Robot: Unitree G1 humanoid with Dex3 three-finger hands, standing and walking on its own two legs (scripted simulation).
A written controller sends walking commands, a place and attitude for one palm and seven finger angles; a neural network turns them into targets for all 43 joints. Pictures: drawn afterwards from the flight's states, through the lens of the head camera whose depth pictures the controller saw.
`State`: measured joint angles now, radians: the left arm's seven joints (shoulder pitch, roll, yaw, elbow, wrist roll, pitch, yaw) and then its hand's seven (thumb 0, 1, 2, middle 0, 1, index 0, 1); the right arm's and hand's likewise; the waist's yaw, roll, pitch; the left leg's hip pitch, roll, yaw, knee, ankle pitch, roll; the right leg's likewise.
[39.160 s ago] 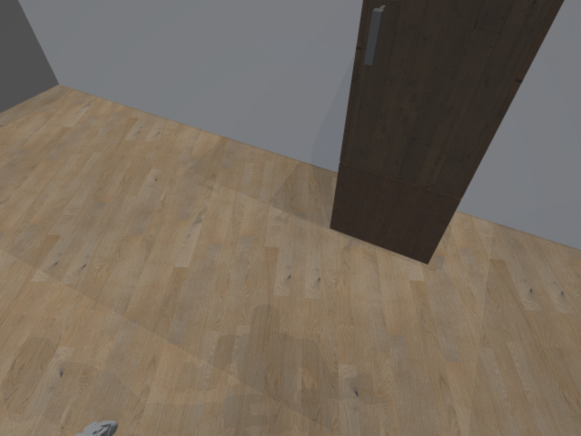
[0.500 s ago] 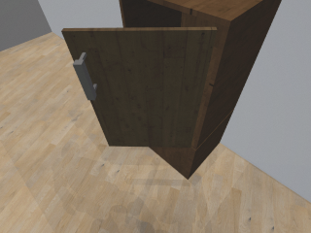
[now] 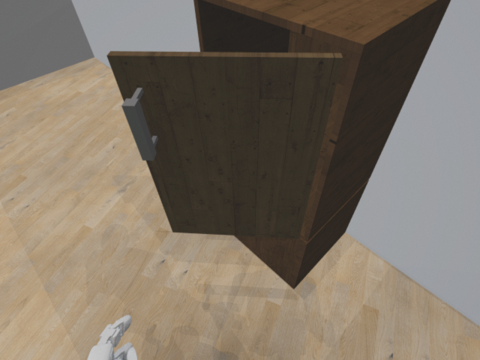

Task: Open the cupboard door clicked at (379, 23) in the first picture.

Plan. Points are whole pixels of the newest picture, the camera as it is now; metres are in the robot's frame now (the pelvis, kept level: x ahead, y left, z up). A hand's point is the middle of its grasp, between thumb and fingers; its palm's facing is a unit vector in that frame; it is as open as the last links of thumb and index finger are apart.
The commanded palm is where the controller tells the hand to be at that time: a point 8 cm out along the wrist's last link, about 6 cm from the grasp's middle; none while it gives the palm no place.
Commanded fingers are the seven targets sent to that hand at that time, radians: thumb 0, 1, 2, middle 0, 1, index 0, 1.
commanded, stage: raise the hand with hooked fingers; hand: left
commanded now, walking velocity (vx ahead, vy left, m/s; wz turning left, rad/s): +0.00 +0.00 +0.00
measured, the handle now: (144, 124) +0.52 +0.24 +0.12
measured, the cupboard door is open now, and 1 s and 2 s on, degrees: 42 42 42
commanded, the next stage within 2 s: move the hooked fingers beside the handle in 1.98 s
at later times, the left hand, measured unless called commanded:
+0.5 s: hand (106, 326) +0.16 +0.22 +0.02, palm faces +0.07 -0.99 -0.08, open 9.8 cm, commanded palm +0.14 +0.27 +0.01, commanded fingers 0.00 0.15 0.58 -0.25 -0.78 -0.25 -0.78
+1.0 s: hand (76, 273) +0.22 +0.27 +0.06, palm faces +0.03 -1.00 -0.08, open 12.8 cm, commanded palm +0.19 +0.32 +0.08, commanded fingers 0.00 -0.43 0.33 -0.29 -1.15 -0.29 -1.15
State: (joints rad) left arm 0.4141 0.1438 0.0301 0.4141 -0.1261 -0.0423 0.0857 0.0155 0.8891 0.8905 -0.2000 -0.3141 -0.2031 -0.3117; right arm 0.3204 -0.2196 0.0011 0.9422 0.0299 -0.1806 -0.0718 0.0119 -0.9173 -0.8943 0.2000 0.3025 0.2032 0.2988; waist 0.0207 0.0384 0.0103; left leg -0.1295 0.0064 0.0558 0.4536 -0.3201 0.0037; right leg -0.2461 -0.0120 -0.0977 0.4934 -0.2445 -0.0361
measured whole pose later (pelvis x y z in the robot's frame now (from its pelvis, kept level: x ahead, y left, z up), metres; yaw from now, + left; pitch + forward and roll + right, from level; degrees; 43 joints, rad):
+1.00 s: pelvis -0.03 +0.04 -0.02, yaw +1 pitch +3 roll -2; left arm 0.15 0.34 0.29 0.09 -0.30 -0.17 -0.35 0.00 -0.21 0.43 -0.28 -1.01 -0.28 -1.01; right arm 0.26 -0.28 0.04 0.61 0.05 -0.29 -0.09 0.01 -0.90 -0.89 0.20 0.30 0.20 0.30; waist 0.02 0.03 -0.04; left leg -0.39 -0.01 0.04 0.76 -0.43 0.05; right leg -0.45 -0.04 -0.11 0.69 -0.30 0.01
